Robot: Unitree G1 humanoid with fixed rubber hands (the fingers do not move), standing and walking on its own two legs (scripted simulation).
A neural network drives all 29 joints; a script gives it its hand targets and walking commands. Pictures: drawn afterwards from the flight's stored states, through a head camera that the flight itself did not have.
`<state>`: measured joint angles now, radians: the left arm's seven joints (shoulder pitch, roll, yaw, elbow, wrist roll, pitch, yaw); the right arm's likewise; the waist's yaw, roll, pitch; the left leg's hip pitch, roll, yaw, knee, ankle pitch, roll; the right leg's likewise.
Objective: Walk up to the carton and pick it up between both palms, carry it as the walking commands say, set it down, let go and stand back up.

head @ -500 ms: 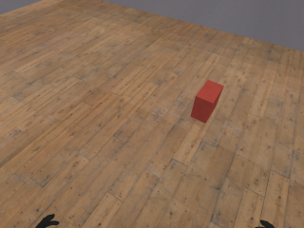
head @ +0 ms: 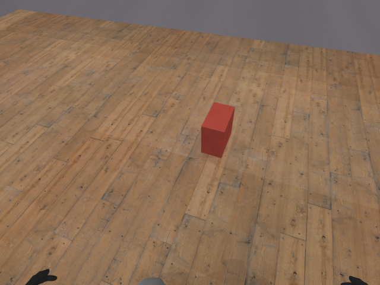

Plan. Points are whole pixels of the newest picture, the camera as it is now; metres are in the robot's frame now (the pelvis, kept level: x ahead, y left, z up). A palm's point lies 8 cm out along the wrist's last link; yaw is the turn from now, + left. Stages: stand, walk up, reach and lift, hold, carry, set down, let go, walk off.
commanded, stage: walk up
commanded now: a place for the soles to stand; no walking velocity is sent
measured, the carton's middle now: (217, 130) +1.13 -0.11 -0.64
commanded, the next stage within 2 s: none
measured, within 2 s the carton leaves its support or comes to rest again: neither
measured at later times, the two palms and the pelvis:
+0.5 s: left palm (97, 175) +0.39 +0.29 -0.06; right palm out of the picture +0.18 -0.36 -0.05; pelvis +0.21 +0.00 +0.00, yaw -8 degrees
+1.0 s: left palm (96, 154) +0.49 +0.33 -0.09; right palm (328, 160) +0.45 -0.35 -0.06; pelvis +0.39 +0.00 -0.01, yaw -9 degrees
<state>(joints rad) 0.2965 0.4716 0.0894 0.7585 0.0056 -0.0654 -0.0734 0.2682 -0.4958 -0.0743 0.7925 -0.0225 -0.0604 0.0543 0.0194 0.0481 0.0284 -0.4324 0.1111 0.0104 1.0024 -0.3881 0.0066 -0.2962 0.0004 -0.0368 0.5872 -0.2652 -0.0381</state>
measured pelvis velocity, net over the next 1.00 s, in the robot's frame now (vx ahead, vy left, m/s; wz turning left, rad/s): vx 0.39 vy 0.00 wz -0.15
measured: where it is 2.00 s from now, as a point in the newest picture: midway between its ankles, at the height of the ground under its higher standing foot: (205, 212)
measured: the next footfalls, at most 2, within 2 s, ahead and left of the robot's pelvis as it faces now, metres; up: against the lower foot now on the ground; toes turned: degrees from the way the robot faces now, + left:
left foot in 0.20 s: +0.23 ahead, +0.13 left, +0.00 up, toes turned +2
right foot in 0.54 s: +0.35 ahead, -0.14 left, +0.00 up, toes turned -11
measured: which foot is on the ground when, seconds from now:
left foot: up 0.00-0.18, down 0.20-0.56, up 0.58-0.88, down 0.90-1.00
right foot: down 0.00-0.20, up 0.22-0.52, down 0.54-0.90, up 0.92-1.00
